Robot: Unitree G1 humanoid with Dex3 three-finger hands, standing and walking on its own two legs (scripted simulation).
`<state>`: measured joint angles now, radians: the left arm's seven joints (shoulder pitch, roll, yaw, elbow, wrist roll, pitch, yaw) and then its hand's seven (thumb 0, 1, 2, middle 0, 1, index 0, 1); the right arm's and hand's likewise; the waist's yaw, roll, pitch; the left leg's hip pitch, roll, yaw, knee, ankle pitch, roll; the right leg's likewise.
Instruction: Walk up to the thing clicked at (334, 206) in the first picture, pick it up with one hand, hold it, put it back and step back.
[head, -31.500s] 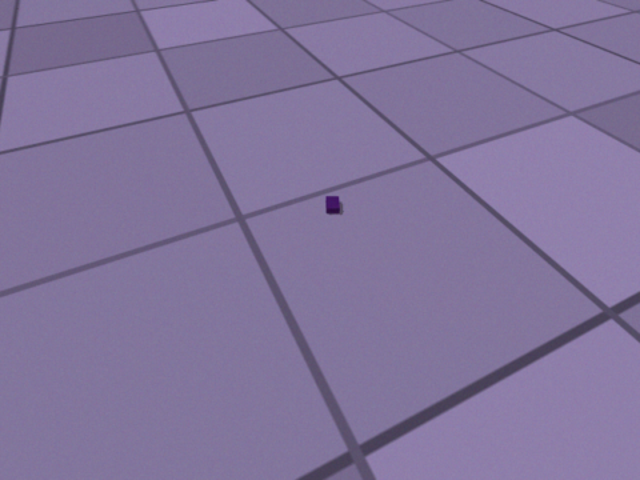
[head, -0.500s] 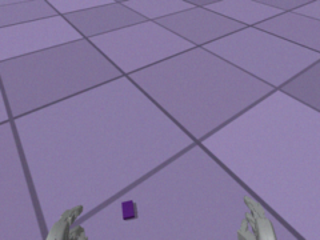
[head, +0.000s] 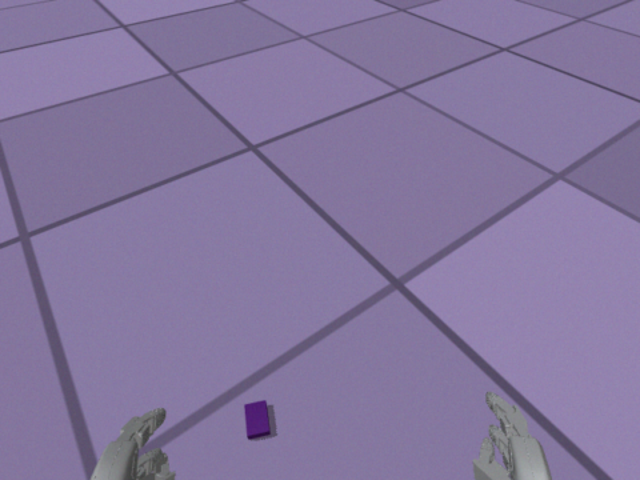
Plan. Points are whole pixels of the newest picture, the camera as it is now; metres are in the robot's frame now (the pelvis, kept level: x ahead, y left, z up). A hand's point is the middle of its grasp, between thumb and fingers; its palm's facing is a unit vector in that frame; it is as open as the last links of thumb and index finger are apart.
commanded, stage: home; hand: left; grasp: from above
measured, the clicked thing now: (257, 419) +0.43 +0.17 -0.70
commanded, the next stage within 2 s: stand in 0.58 s
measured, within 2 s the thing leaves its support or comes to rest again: neither
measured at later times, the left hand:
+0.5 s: hand out of the picture +0.16 +0.18 -0.04, palm faces +0.04 -0.97 -0.22, open 7.4 cm
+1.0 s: hand out of the picture +0.09 +0.24 -0.11, palm faces +0.03 -0.94 -0.34, open 7.4 cm
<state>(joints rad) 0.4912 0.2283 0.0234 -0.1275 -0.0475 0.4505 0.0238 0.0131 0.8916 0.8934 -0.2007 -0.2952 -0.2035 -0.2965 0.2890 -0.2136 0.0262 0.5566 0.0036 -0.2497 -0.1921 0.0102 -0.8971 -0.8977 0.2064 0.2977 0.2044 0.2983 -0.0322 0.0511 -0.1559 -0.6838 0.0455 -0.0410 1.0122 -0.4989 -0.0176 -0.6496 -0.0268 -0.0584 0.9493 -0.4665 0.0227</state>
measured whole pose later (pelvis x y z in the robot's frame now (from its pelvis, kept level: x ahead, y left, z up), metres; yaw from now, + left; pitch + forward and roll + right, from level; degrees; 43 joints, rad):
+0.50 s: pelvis +0.00 +0.00 +0.00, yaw +0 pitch +10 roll -2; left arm 0.50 0.23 0.02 -0.14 -0.05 0.45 0.02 0.01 0.91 0.90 -0.20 -0.30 -0.21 -0.30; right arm 0.29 -0.22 0.02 0.55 0.01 -0.24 -0.19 0.01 -0.90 -0.90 0.21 0.30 0.20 0.30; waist -0.03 0.05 -0.16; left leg -0.69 0.05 -0.04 1.02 -0.50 -0.02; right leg -0.65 -0.02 -0.06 0.96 -0.47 0.02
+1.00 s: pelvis -0.01 +0.00 +0.03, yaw +0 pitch +0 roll -1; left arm 0.22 0.29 0.04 0.79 0.05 0.05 0.03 0.01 0.91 0.90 -0.20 -0.30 -0.21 -0.30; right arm 0.20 -0.29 -0.05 0.90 -0.06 -0.03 -0.01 0.01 -0.90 -0.90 0.21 0.30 0.20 0.30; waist 0.02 0.00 0.04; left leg -0.36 0.01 -0.01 0.75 -0.38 0.00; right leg -0.35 -0.06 -0.04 0.72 -0.36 0.03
